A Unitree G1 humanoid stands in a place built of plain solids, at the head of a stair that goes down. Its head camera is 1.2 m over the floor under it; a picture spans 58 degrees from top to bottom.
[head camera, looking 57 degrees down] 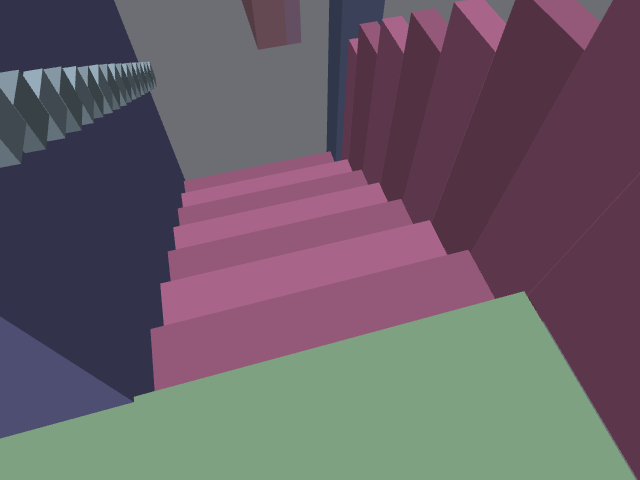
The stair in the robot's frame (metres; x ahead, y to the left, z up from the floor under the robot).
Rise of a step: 0.18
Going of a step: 0.27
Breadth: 1.17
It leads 16 degrees to the left of straight ahead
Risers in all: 8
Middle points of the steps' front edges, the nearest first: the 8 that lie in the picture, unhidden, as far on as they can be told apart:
0.44 -0.07 0.00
0.70 0.01 -0.17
0.95 0.08 -0.35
1.21 0.15 -0.53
1.47 0.22 -0.70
1.73 0.29 -0.88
1.99 0.37 -1.05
2.25 0.44 -1.23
